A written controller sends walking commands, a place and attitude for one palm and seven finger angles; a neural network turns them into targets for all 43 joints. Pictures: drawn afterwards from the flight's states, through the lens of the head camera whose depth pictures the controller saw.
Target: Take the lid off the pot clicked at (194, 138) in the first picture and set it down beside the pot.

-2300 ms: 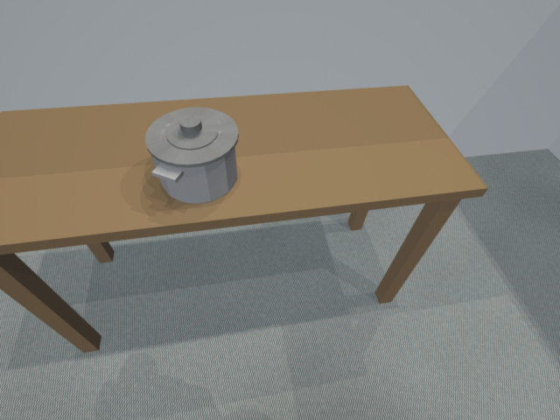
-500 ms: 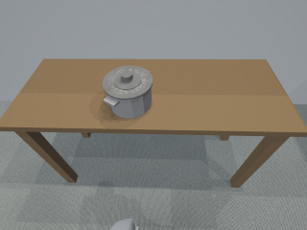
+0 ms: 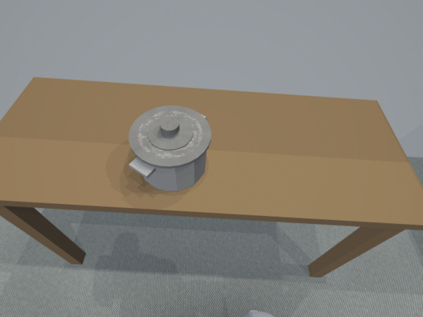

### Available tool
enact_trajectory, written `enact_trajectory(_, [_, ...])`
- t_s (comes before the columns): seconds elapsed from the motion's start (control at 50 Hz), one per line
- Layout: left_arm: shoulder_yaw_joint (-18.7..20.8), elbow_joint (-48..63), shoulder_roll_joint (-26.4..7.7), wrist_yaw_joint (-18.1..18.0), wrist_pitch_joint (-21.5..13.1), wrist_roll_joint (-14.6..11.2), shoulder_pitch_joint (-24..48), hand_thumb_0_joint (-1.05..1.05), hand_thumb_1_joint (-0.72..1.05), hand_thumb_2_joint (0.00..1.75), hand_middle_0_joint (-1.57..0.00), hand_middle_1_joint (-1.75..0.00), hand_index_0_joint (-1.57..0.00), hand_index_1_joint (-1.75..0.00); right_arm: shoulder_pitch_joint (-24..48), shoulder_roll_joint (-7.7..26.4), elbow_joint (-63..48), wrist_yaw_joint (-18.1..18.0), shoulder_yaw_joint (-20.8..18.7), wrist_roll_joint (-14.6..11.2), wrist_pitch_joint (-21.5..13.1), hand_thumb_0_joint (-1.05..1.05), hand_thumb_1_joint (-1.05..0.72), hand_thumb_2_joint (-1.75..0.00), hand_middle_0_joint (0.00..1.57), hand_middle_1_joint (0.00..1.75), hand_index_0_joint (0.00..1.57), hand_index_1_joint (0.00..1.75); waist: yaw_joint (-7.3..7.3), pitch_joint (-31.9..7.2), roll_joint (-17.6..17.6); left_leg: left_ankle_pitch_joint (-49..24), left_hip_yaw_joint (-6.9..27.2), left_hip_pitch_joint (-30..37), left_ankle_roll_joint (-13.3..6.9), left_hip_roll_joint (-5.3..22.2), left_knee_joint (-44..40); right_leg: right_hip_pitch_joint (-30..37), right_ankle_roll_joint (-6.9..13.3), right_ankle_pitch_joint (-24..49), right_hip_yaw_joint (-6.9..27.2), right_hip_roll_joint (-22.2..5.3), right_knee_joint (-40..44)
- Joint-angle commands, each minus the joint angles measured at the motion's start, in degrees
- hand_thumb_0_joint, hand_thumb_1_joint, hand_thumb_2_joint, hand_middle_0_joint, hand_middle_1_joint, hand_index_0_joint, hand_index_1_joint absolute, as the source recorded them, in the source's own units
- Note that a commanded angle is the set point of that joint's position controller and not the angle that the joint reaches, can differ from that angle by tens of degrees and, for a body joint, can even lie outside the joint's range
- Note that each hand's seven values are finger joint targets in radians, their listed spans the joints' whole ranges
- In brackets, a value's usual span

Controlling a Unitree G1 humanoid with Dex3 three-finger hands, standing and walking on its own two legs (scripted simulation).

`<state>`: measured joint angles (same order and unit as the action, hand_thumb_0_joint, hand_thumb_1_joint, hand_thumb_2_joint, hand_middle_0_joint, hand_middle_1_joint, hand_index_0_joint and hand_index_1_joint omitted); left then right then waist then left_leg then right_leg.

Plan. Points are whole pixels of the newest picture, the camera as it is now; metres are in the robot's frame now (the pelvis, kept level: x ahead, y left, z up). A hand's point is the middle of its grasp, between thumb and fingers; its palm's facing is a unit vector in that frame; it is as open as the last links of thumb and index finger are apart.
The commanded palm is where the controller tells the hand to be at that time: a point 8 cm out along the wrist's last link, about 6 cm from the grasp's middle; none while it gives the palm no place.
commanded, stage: come to a stop and stand still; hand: left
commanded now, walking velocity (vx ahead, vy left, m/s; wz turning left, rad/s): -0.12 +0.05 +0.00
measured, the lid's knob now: (169, 126) +0.48 +0.13 +0.06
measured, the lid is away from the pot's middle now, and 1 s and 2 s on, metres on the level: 0.00 0.00 0.00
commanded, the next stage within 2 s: none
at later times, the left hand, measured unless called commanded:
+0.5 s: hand out of the picture +0.01 +0.19 -0.17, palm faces +0.04 -0.96 -0.27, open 7.4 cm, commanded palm none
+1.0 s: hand out of the picture -0.03 +0.27 -0.18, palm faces +0.02 -0.98 -0.20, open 7.4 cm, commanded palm none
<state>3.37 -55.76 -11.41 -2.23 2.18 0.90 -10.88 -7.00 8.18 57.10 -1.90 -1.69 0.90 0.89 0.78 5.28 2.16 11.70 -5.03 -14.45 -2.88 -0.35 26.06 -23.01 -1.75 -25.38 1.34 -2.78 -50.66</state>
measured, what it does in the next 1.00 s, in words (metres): steps on the spot: right foot, then left foot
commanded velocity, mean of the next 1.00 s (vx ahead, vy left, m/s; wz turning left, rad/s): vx -0.01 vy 0.05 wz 0.00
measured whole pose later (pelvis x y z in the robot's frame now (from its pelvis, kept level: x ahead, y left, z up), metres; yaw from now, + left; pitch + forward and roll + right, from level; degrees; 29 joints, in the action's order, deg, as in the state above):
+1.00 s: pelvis -0.04 +0.09 -0.01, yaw -2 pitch +0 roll -1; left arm 0.6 -55.5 -10.6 -1.3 1.8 1.6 -20.9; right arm -17.5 10.5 53.3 -0.4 -1.0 0.8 1.1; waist 1.0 -0.6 0.5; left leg 13.7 -4.9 -16.7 -7.0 -4.9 30.2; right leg -17.1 0.8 -19.9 3.5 -2.8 -33.6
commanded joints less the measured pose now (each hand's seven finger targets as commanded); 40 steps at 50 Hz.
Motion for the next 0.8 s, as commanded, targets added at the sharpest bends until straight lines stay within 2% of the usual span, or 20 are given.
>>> enact_trajectory(0.0, [0.75,2.08,-2.81,-0.09,0.1,0.07,-8.16,0.0,0.9,0.9,-0.2,-0.3,-0.2,-0.3,-2.46,11.11,-3.52,-0.39,-3.23,0.67,0.06,0.0,-0.9,-0.9,0.2,0.3,0.2,0.3,-0.05,-7.5,-11.68,-34.19,10.24,5.07,-6.35,16.53,-2.95,4.27,0.73,0.98,-1.05,0.49,6.75])
enact_trajectory(0.06, [0.94,2.09,-4.32,0.13,-0.87,0.36,-8.99,0.0,0.9,0.9,-0.2,-0.3,-0.2,-0.3,-2.9,11.15,-3.76,0.02,-3.51,0.14,0.69,0.0,-0.9,-0.9,0.2,0.3,0.2,0.3,0.86,-8.81,-9.06,-24.64,7.88,3.8,-2.32,12.44,2.88,11.15,0.42,15.21,-2.84,0.95,22.39])
enact_trajectory(0.08, [1.03,2.17,-6.69,-0.03,-1.57,0.76,-9.19,0.0,0.9,0.9,-0.2,-0.3,-0.2,-0.3,-4.05,9.37,-3.7,0.38,-3.49,-0.25,0.63,0.0,-0.9,-0.9,0.2,0.3,0.2,0.3,0.76,-8.97,-2.0,-14.58,5.61,1.61,0.71,8.57,7.97,13.58,1.23,26.02,1.27,-2.56,28.76])
enact_trajectory(0.1, [1.58,2.78,-11.09,-0.34,-2.11,1.27,-7.56,0.0,0.9,0.9,-0.2,-0.3,-0.2,-0.3,-5.56,6.53,-4.49,0.55,-3.16,-0.67,0.76,0.0,-0.9,-0.9,0.2,0.3,0.2,0.3,-0.41,-8.07,10.57,4.99,1.41,-6.53,3.8,1.72,15.28,15.55,6.3,41.39,15.43,-13.9,29.51])
enact_trajectory(0.12, [1.71,3.22,-13.35,-0.17,-2.16,1.04,-8.02,0.0,0.9,0.9,-0.2,-0.3,-0.2,-0.3,-4.35,7.07,-5.27,0.29,-3.28,-0.5,1.65,0.0,-0.9,-0.9,0.2,0.3,0.2,0.3,1.22,-7.84,12.05,23.55,3.73,-9.04,4.77,-0.82,23.43,13.4,13.12,46.98,19.97,-21.23,30.6])
enact_trajectory(0.14, [1.55,3.41,-12.82,-0.31,-1.96,1.02,-7.81,0.0,0.9,0.9,-0.2,-0.3,-0.2,-0.3,-2.83,7.02,-5.39,0.26,-3.37,-0.11,2.27,0.0,-0.9,-0.9,0.2,0.3,0.2,0.3,1.6,-6.67,7.1,23.75,7.3,-10.7,4.61,-0.45,30.3,11.82,15.42,43.27,17.83,-20.57,30.72])
enact_trajectory(0.22, [1.79,3.53,-10.65,-0.95,-2.24,0.49,-6.5,0.0,0.9,0.9,-0.2,-0.3,-0.2,-0.3,-3.1,8.93,-4.35,0.73,-3.59,0.04,2.55,0.0,-0.9,-0.9,0.2,0.3,0.2,0.3,0.63,-7.16,7.43,15.41,8.71,-18.79,5.84,-0.46,42.16,19.32,13.1,53.56,11.42,-14.56,26.12])
enact_trajectory(0.34, [2.12,3.35,-11.29,-1.68,-2.39,1.1,-9.77,0.0,0.9,0.9,-0.2,-0.3,-0.2,-0.3,-0.99,7.97,-5.65,1.29,-2.78,-0.11,2.4,0.0,-0.9,-0.9,0.2,0.3,0.2,0.3,2.14,-7.91,7.05,13.46,6.9,-18.53,6.99,-0.01,36.11,20.84,13.25,48.64,11.46,-15.16,26.39])
enact_trajectory(0.42, [2.21,4.19,-12.15,-1.05,-1.87,1.62,-7.55,0.0,0.9,0.9,-0.2,-0.3,-0.2,-0.3,-2.23,7.14,-5.52,1.6,-2.28,-0.75,1.31,0.0,-0.9,-0.9,0.2,0.3,0.2,0.3,1.69,-7.02,9.93,13.78,3.94,-9.31,6.06,-0.24,22.25,14.0,12.35,37.68,10.87,-14.14,28.28])
enact_trajectory(0.44, [1.35,3.8,-11.85,-3.34,-3.95,1.88,-8.07,0.0,0.9,0.9,-0.2,-0.3,-0.2,-0.3,-4.33,7.09,-9.78,1.68,-1.48,-0.99,-1.18,0.0,-0.9,-0.9,0.2,0.3,0.2,0.3,-1.69,-14.31,6.97,20.86,2.04,-9.46,6.37,-2.34,17.64,25.1,10.48,73.17,15.0,-15.05,20.75])
enact_trajectory(0.46, [1.19,6.44,-13.98,-2.64,-3.66,1.47,-8.46,0.0,0.9,0.9,-0.2,-0.3,-0.2,-0.3,-6.17,6.2,-10.3,1.68,-1.42,-1.06,-1.29,0.0,-0.9,-0.9,0.2,0.3,0.2,0.3,-0.71,-17.11,4.02,14.07,3.66,-5.43,3.37,-1.69,11.74,24.1,8.73,65.99,9.0,-12.93,15.98])
enact_trajectory(0.5, [0.56,5.93,-10.71,-1.6,-2.33,-0.09,-6.21,0.0,0.9,0.9,-0.2,-0.3,-0.2,-0.3,-9.52,9.03,-9.25,1.45,-1.68,-0.64,-1.12,0.0,-0.9,-0.9,0.2,0.3,0.2,0.3,-2.79,-15.09,-6.27,-2.37,3.78,5.55,2.83,1.06,0.56,11.05,4.59,30.44,2.06,-6.34,12.19])
enact_trajectory(0.52, [-0.32,6.02,-7.65,-1.4,-1.46,-0.2,-6.83,0.0,0.9,0.9,-0.2,-0.3,-0.2,-0.3,-8.37,12.13,-10.26,1.39,-2.14,-0.1,-1.17,0.0,-0.9,-0.9,0.2,0.3,0.2,0.3,-1.74,-10.13,-13.81,-12.61,14.56,3.81,-0.51,9.1,-2.49,4.19,1.97,11.59,-2.96,-0.58,9.11])
enact_trajectory(0.54, [-0.79,5.46,-5.66,-1.33,-0.6,-0.23,-8.69,0.0,0.9,0.9,-0.2,-0.3,-0.2,-0.3,-6.5,14.42,-11.39,1.21,-2.37,0.33,-0.47,0.0,-0.9,-0.9,0.2,0.3,0.2,0.3,-0.55,-6.32,-17.19,-12.04,20.1,-1.78,-5.48,14.7,-4.84,2.31,1.52,-6.75,-3.09,1.28,5.52])
enact_trajectory(0.58, [-1.42,5.34,-3.92,-0.93,0.34,0.45,-10.11,0.0,0.9,0.9,-0.2,-0.3,-0.2,-0.3,-2.57,12.81,-12.85,1.54,-1.54,1.26,0.16,0.0,-0.9,-0.9,0.2,0.3,0.2,0.3,1.11,1.31,-11.74,13.48,18.41,-15.1,-5.63,12.22,-8.58,4.47,2.39,-4.77,-3.58,1.73,4.48])
enact_trajectory(0.6, [-1.73,4.12,-4.2,-0.5,0.54,1.02,-9.26,0.0,0.9,0.9,-0.2,-0.3,-0.2,-0.3,-0.99,12.04,-12.42,1.47,-1.35,1.06,0.29,0.0,-0.9,-0.9,0.2,0.3,0.2,0.3,1.09,5.46,-16.48,19.25,19.33,-20.37,-4.76,9.86,-9.73,5.48,2.35,-1.36,-3.36,1.93,4.13])
enact_trajectory(0.64, [-1.8,3.33,-4.65,0.02,0.13,0.99,-12.69,0.0,0.9,0.9,-0.2,-0.3,-0.2,-0.3,0.77,11.49,-12.9,1.41,-1.08,0.72,0.4,0.0,-0.9,-0.9,0.2,0.3,0.2,0.3,2.78,6.72,-13.0,23.1,17.45,-23.48,-3.63,8.54,-9.68,8.14,2.69,4.35,-2.62,2.1,7.91])
enact_trajectory(0.68, [-1.82,2.51,-5.61,0.13,-0.79,0.87,-14.48,0.0,0.9,0.9,-0.2,-0.3,-0.2,-0.3,-0.93,10.17,-12.63,1.24,-0.72,0.31,0.49,0.0,-0.9,-0.9,0.2,0.3,0.2,0.3,2.92,3.39,-4.71,22.22,15.67,-18.08,-2.08,6.67,-5.81,9.43,3.4,5.48,-0.73,1.13,18.73])
enact_trajectory(0.74, [-1.64,5.19,-8.59,0.12,-2.02,0.73,-8.38,0.0,0.9,0.9,-0.2,-0.3,-0.2,-0.3,-7.47,8.83,-11.71,1.35,-1.03,0.06,1.1,0.0,-0.9,-0.9,0.2,0.3,0.2,0.3,-2.07,0.55,9.36,16.34,8.3,-3.72,1.47,0.49,4.39,-5.05,7.72,-15.22,13.58,-6.25,32.25])
enact_trajectory(0.78, [-1.15,6.95,-8.73,-0.04,-1.76,0.77,-3.82,0.0,0.9,0.9,-0.2,-0.3,-0.2,-0.3,-12.5,8.45,-9.88,1.32,-1.48,0.28,0.95,0.0,-0.9,-0.9,0.2,0.3,0.2,0.3,-4.77,-0.88,11.24,11.07,7.11,6.85,1.62,0.78,7.65,-13.35,8.06,-14.15,10.98,-6.83,32.41])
